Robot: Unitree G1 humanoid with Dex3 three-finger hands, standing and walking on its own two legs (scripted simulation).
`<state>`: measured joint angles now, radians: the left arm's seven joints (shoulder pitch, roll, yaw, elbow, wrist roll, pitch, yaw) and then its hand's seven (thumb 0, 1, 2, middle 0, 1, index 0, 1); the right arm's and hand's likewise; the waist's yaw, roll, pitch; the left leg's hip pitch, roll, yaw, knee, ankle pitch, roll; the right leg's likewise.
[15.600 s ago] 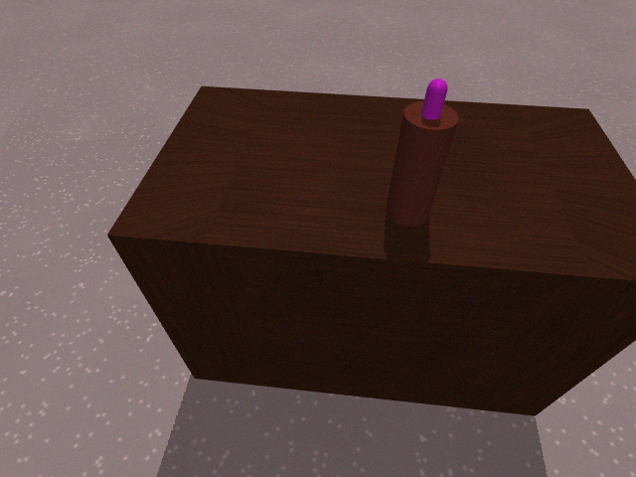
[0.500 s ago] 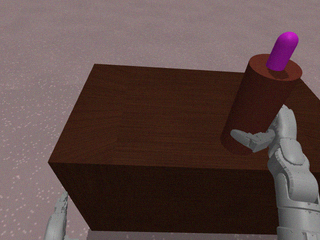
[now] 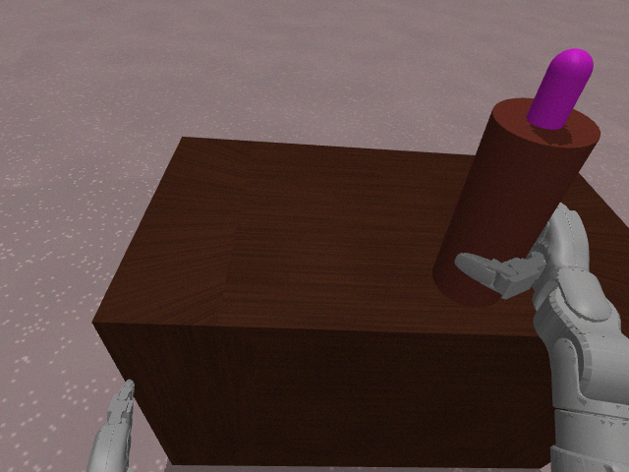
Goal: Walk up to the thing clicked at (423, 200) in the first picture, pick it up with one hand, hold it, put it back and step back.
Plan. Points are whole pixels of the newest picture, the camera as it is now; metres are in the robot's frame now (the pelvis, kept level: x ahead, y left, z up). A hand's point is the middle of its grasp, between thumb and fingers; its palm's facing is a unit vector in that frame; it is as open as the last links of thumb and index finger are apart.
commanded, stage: hold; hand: right
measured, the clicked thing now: (509, 193) +0.35 -0.16 +0.26
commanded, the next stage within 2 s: none
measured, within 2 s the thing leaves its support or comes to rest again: neither
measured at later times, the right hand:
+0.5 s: hand (508, 226) +0.33 -0.16 +0.22, palm faces +0.12 +0.99 -0.06, open 11.7 cm
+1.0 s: hand (508, 233) +0.34 -0.17 +0.21, palm faces +0.12 +0.99 -0.06, open 11.7 cm
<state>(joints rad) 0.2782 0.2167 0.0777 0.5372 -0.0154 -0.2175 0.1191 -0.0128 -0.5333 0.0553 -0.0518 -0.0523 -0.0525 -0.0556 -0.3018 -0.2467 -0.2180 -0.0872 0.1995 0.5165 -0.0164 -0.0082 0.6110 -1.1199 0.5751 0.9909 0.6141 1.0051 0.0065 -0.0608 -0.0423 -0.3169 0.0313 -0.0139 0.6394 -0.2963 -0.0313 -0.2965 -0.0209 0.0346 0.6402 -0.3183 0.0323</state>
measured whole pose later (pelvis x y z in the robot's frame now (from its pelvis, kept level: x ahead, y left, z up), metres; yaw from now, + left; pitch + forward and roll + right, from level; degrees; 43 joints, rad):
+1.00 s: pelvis +0.01 +0.00 +0.00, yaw +0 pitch -2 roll +0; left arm 0.26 0.23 0.08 0.58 -0.02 -0.28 0.13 -0.01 -0.54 0.06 -0.06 -0.05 -0.06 -0.06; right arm -0.29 -0.26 -0.23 -0.20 0.22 0.66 0.00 -0.01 0.61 -1.12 0.57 0.99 0.61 1.01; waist 0.00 -0.07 -0.06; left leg -0.30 0.04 -0.01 0.65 -0.31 -0.04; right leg -0.29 -0.01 0.04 0.65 -0.33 0.03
